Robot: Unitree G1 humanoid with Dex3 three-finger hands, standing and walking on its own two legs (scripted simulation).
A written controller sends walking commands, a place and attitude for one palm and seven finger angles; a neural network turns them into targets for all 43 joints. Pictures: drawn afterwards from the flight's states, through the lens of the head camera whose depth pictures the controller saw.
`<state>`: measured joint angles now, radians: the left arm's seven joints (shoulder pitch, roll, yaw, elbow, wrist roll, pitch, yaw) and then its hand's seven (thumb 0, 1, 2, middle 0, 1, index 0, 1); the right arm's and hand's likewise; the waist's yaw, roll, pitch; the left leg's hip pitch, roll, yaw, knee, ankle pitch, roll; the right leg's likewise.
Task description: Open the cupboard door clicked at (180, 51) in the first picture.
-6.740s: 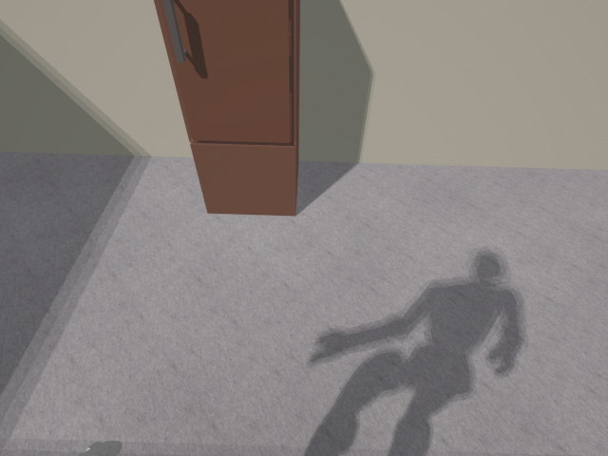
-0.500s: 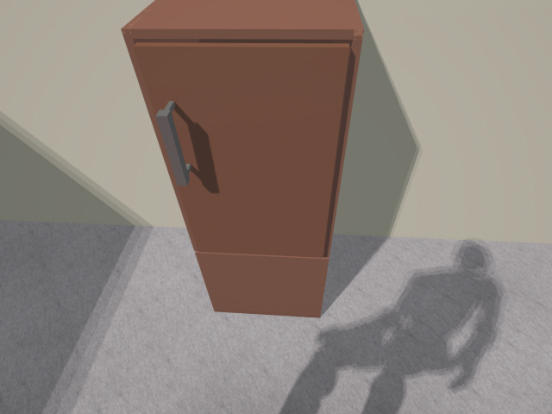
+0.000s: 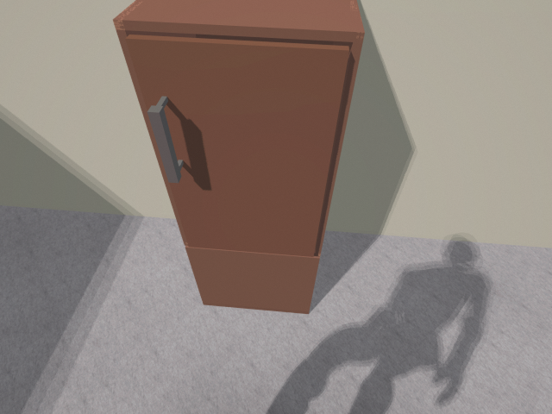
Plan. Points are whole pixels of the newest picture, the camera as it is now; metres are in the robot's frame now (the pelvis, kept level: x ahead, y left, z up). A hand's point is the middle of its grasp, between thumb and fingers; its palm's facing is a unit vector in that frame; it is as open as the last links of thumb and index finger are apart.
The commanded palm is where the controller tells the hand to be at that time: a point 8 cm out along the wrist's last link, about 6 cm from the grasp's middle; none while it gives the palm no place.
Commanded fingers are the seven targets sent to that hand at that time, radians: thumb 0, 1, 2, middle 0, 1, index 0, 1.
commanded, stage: look again from close up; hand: left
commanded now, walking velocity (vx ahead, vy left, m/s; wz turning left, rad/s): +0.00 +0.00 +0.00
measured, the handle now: (169, 141) +0.59 +0.25 +0.07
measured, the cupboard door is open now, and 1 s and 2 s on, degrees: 0 0 0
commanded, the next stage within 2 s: raise the hand with hooked fingers in 0.40 s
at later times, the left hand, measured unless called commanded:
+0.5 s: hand out of the picture +0.07 +0.18 -0.17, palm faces +0.00 -0.98 -0.21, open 7.4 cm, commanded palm +0.15 +0.23 -0.06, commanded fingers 0.00 0.88 0.89 -0.20 -0.31 -0.20 -0.31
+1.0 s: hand (135, 367) +0.19 +0.22 -0.04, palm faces +0.06 -1.00 -0.01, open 9.0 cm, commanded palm +0.20 +0.27 -0.02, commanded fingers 0.00 0.29 0.64 -0.24 -0.69 -0.24 -0.69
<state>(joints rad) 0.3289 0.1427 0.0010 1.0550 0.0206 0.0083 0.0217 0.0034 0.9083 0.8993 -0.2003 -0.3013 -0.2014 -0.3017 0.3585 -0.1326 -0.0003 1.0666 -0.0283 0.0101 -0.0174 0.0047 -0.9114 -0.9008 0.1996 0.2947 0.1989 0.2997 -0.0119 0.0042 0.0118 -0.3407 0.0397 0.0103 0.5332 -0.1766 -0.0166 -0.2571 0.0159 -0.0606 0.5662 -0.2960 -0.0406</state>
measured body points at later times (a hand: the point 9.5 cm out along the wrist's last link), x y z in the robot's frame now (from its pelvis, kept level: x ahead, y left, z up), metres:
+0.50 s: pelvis +0.06 +0.01 +0.01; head +0.08 +0.00 +0.46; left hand +0.07 +0.23 -0.15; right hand +0.08 -0.22 -0.15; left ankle +0.07 +0.14 -0.73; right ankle +0.01 -0.09 -0.73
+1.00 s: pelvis +0.02 +0.00 -0.08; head +0.06 +0.02 +0.37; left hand +0.19 +0.27 -0.03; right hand +0.27 -0.24 -0.11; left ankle +0.07 +0.14 -0.73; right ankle +0.01 -0.09 -0.73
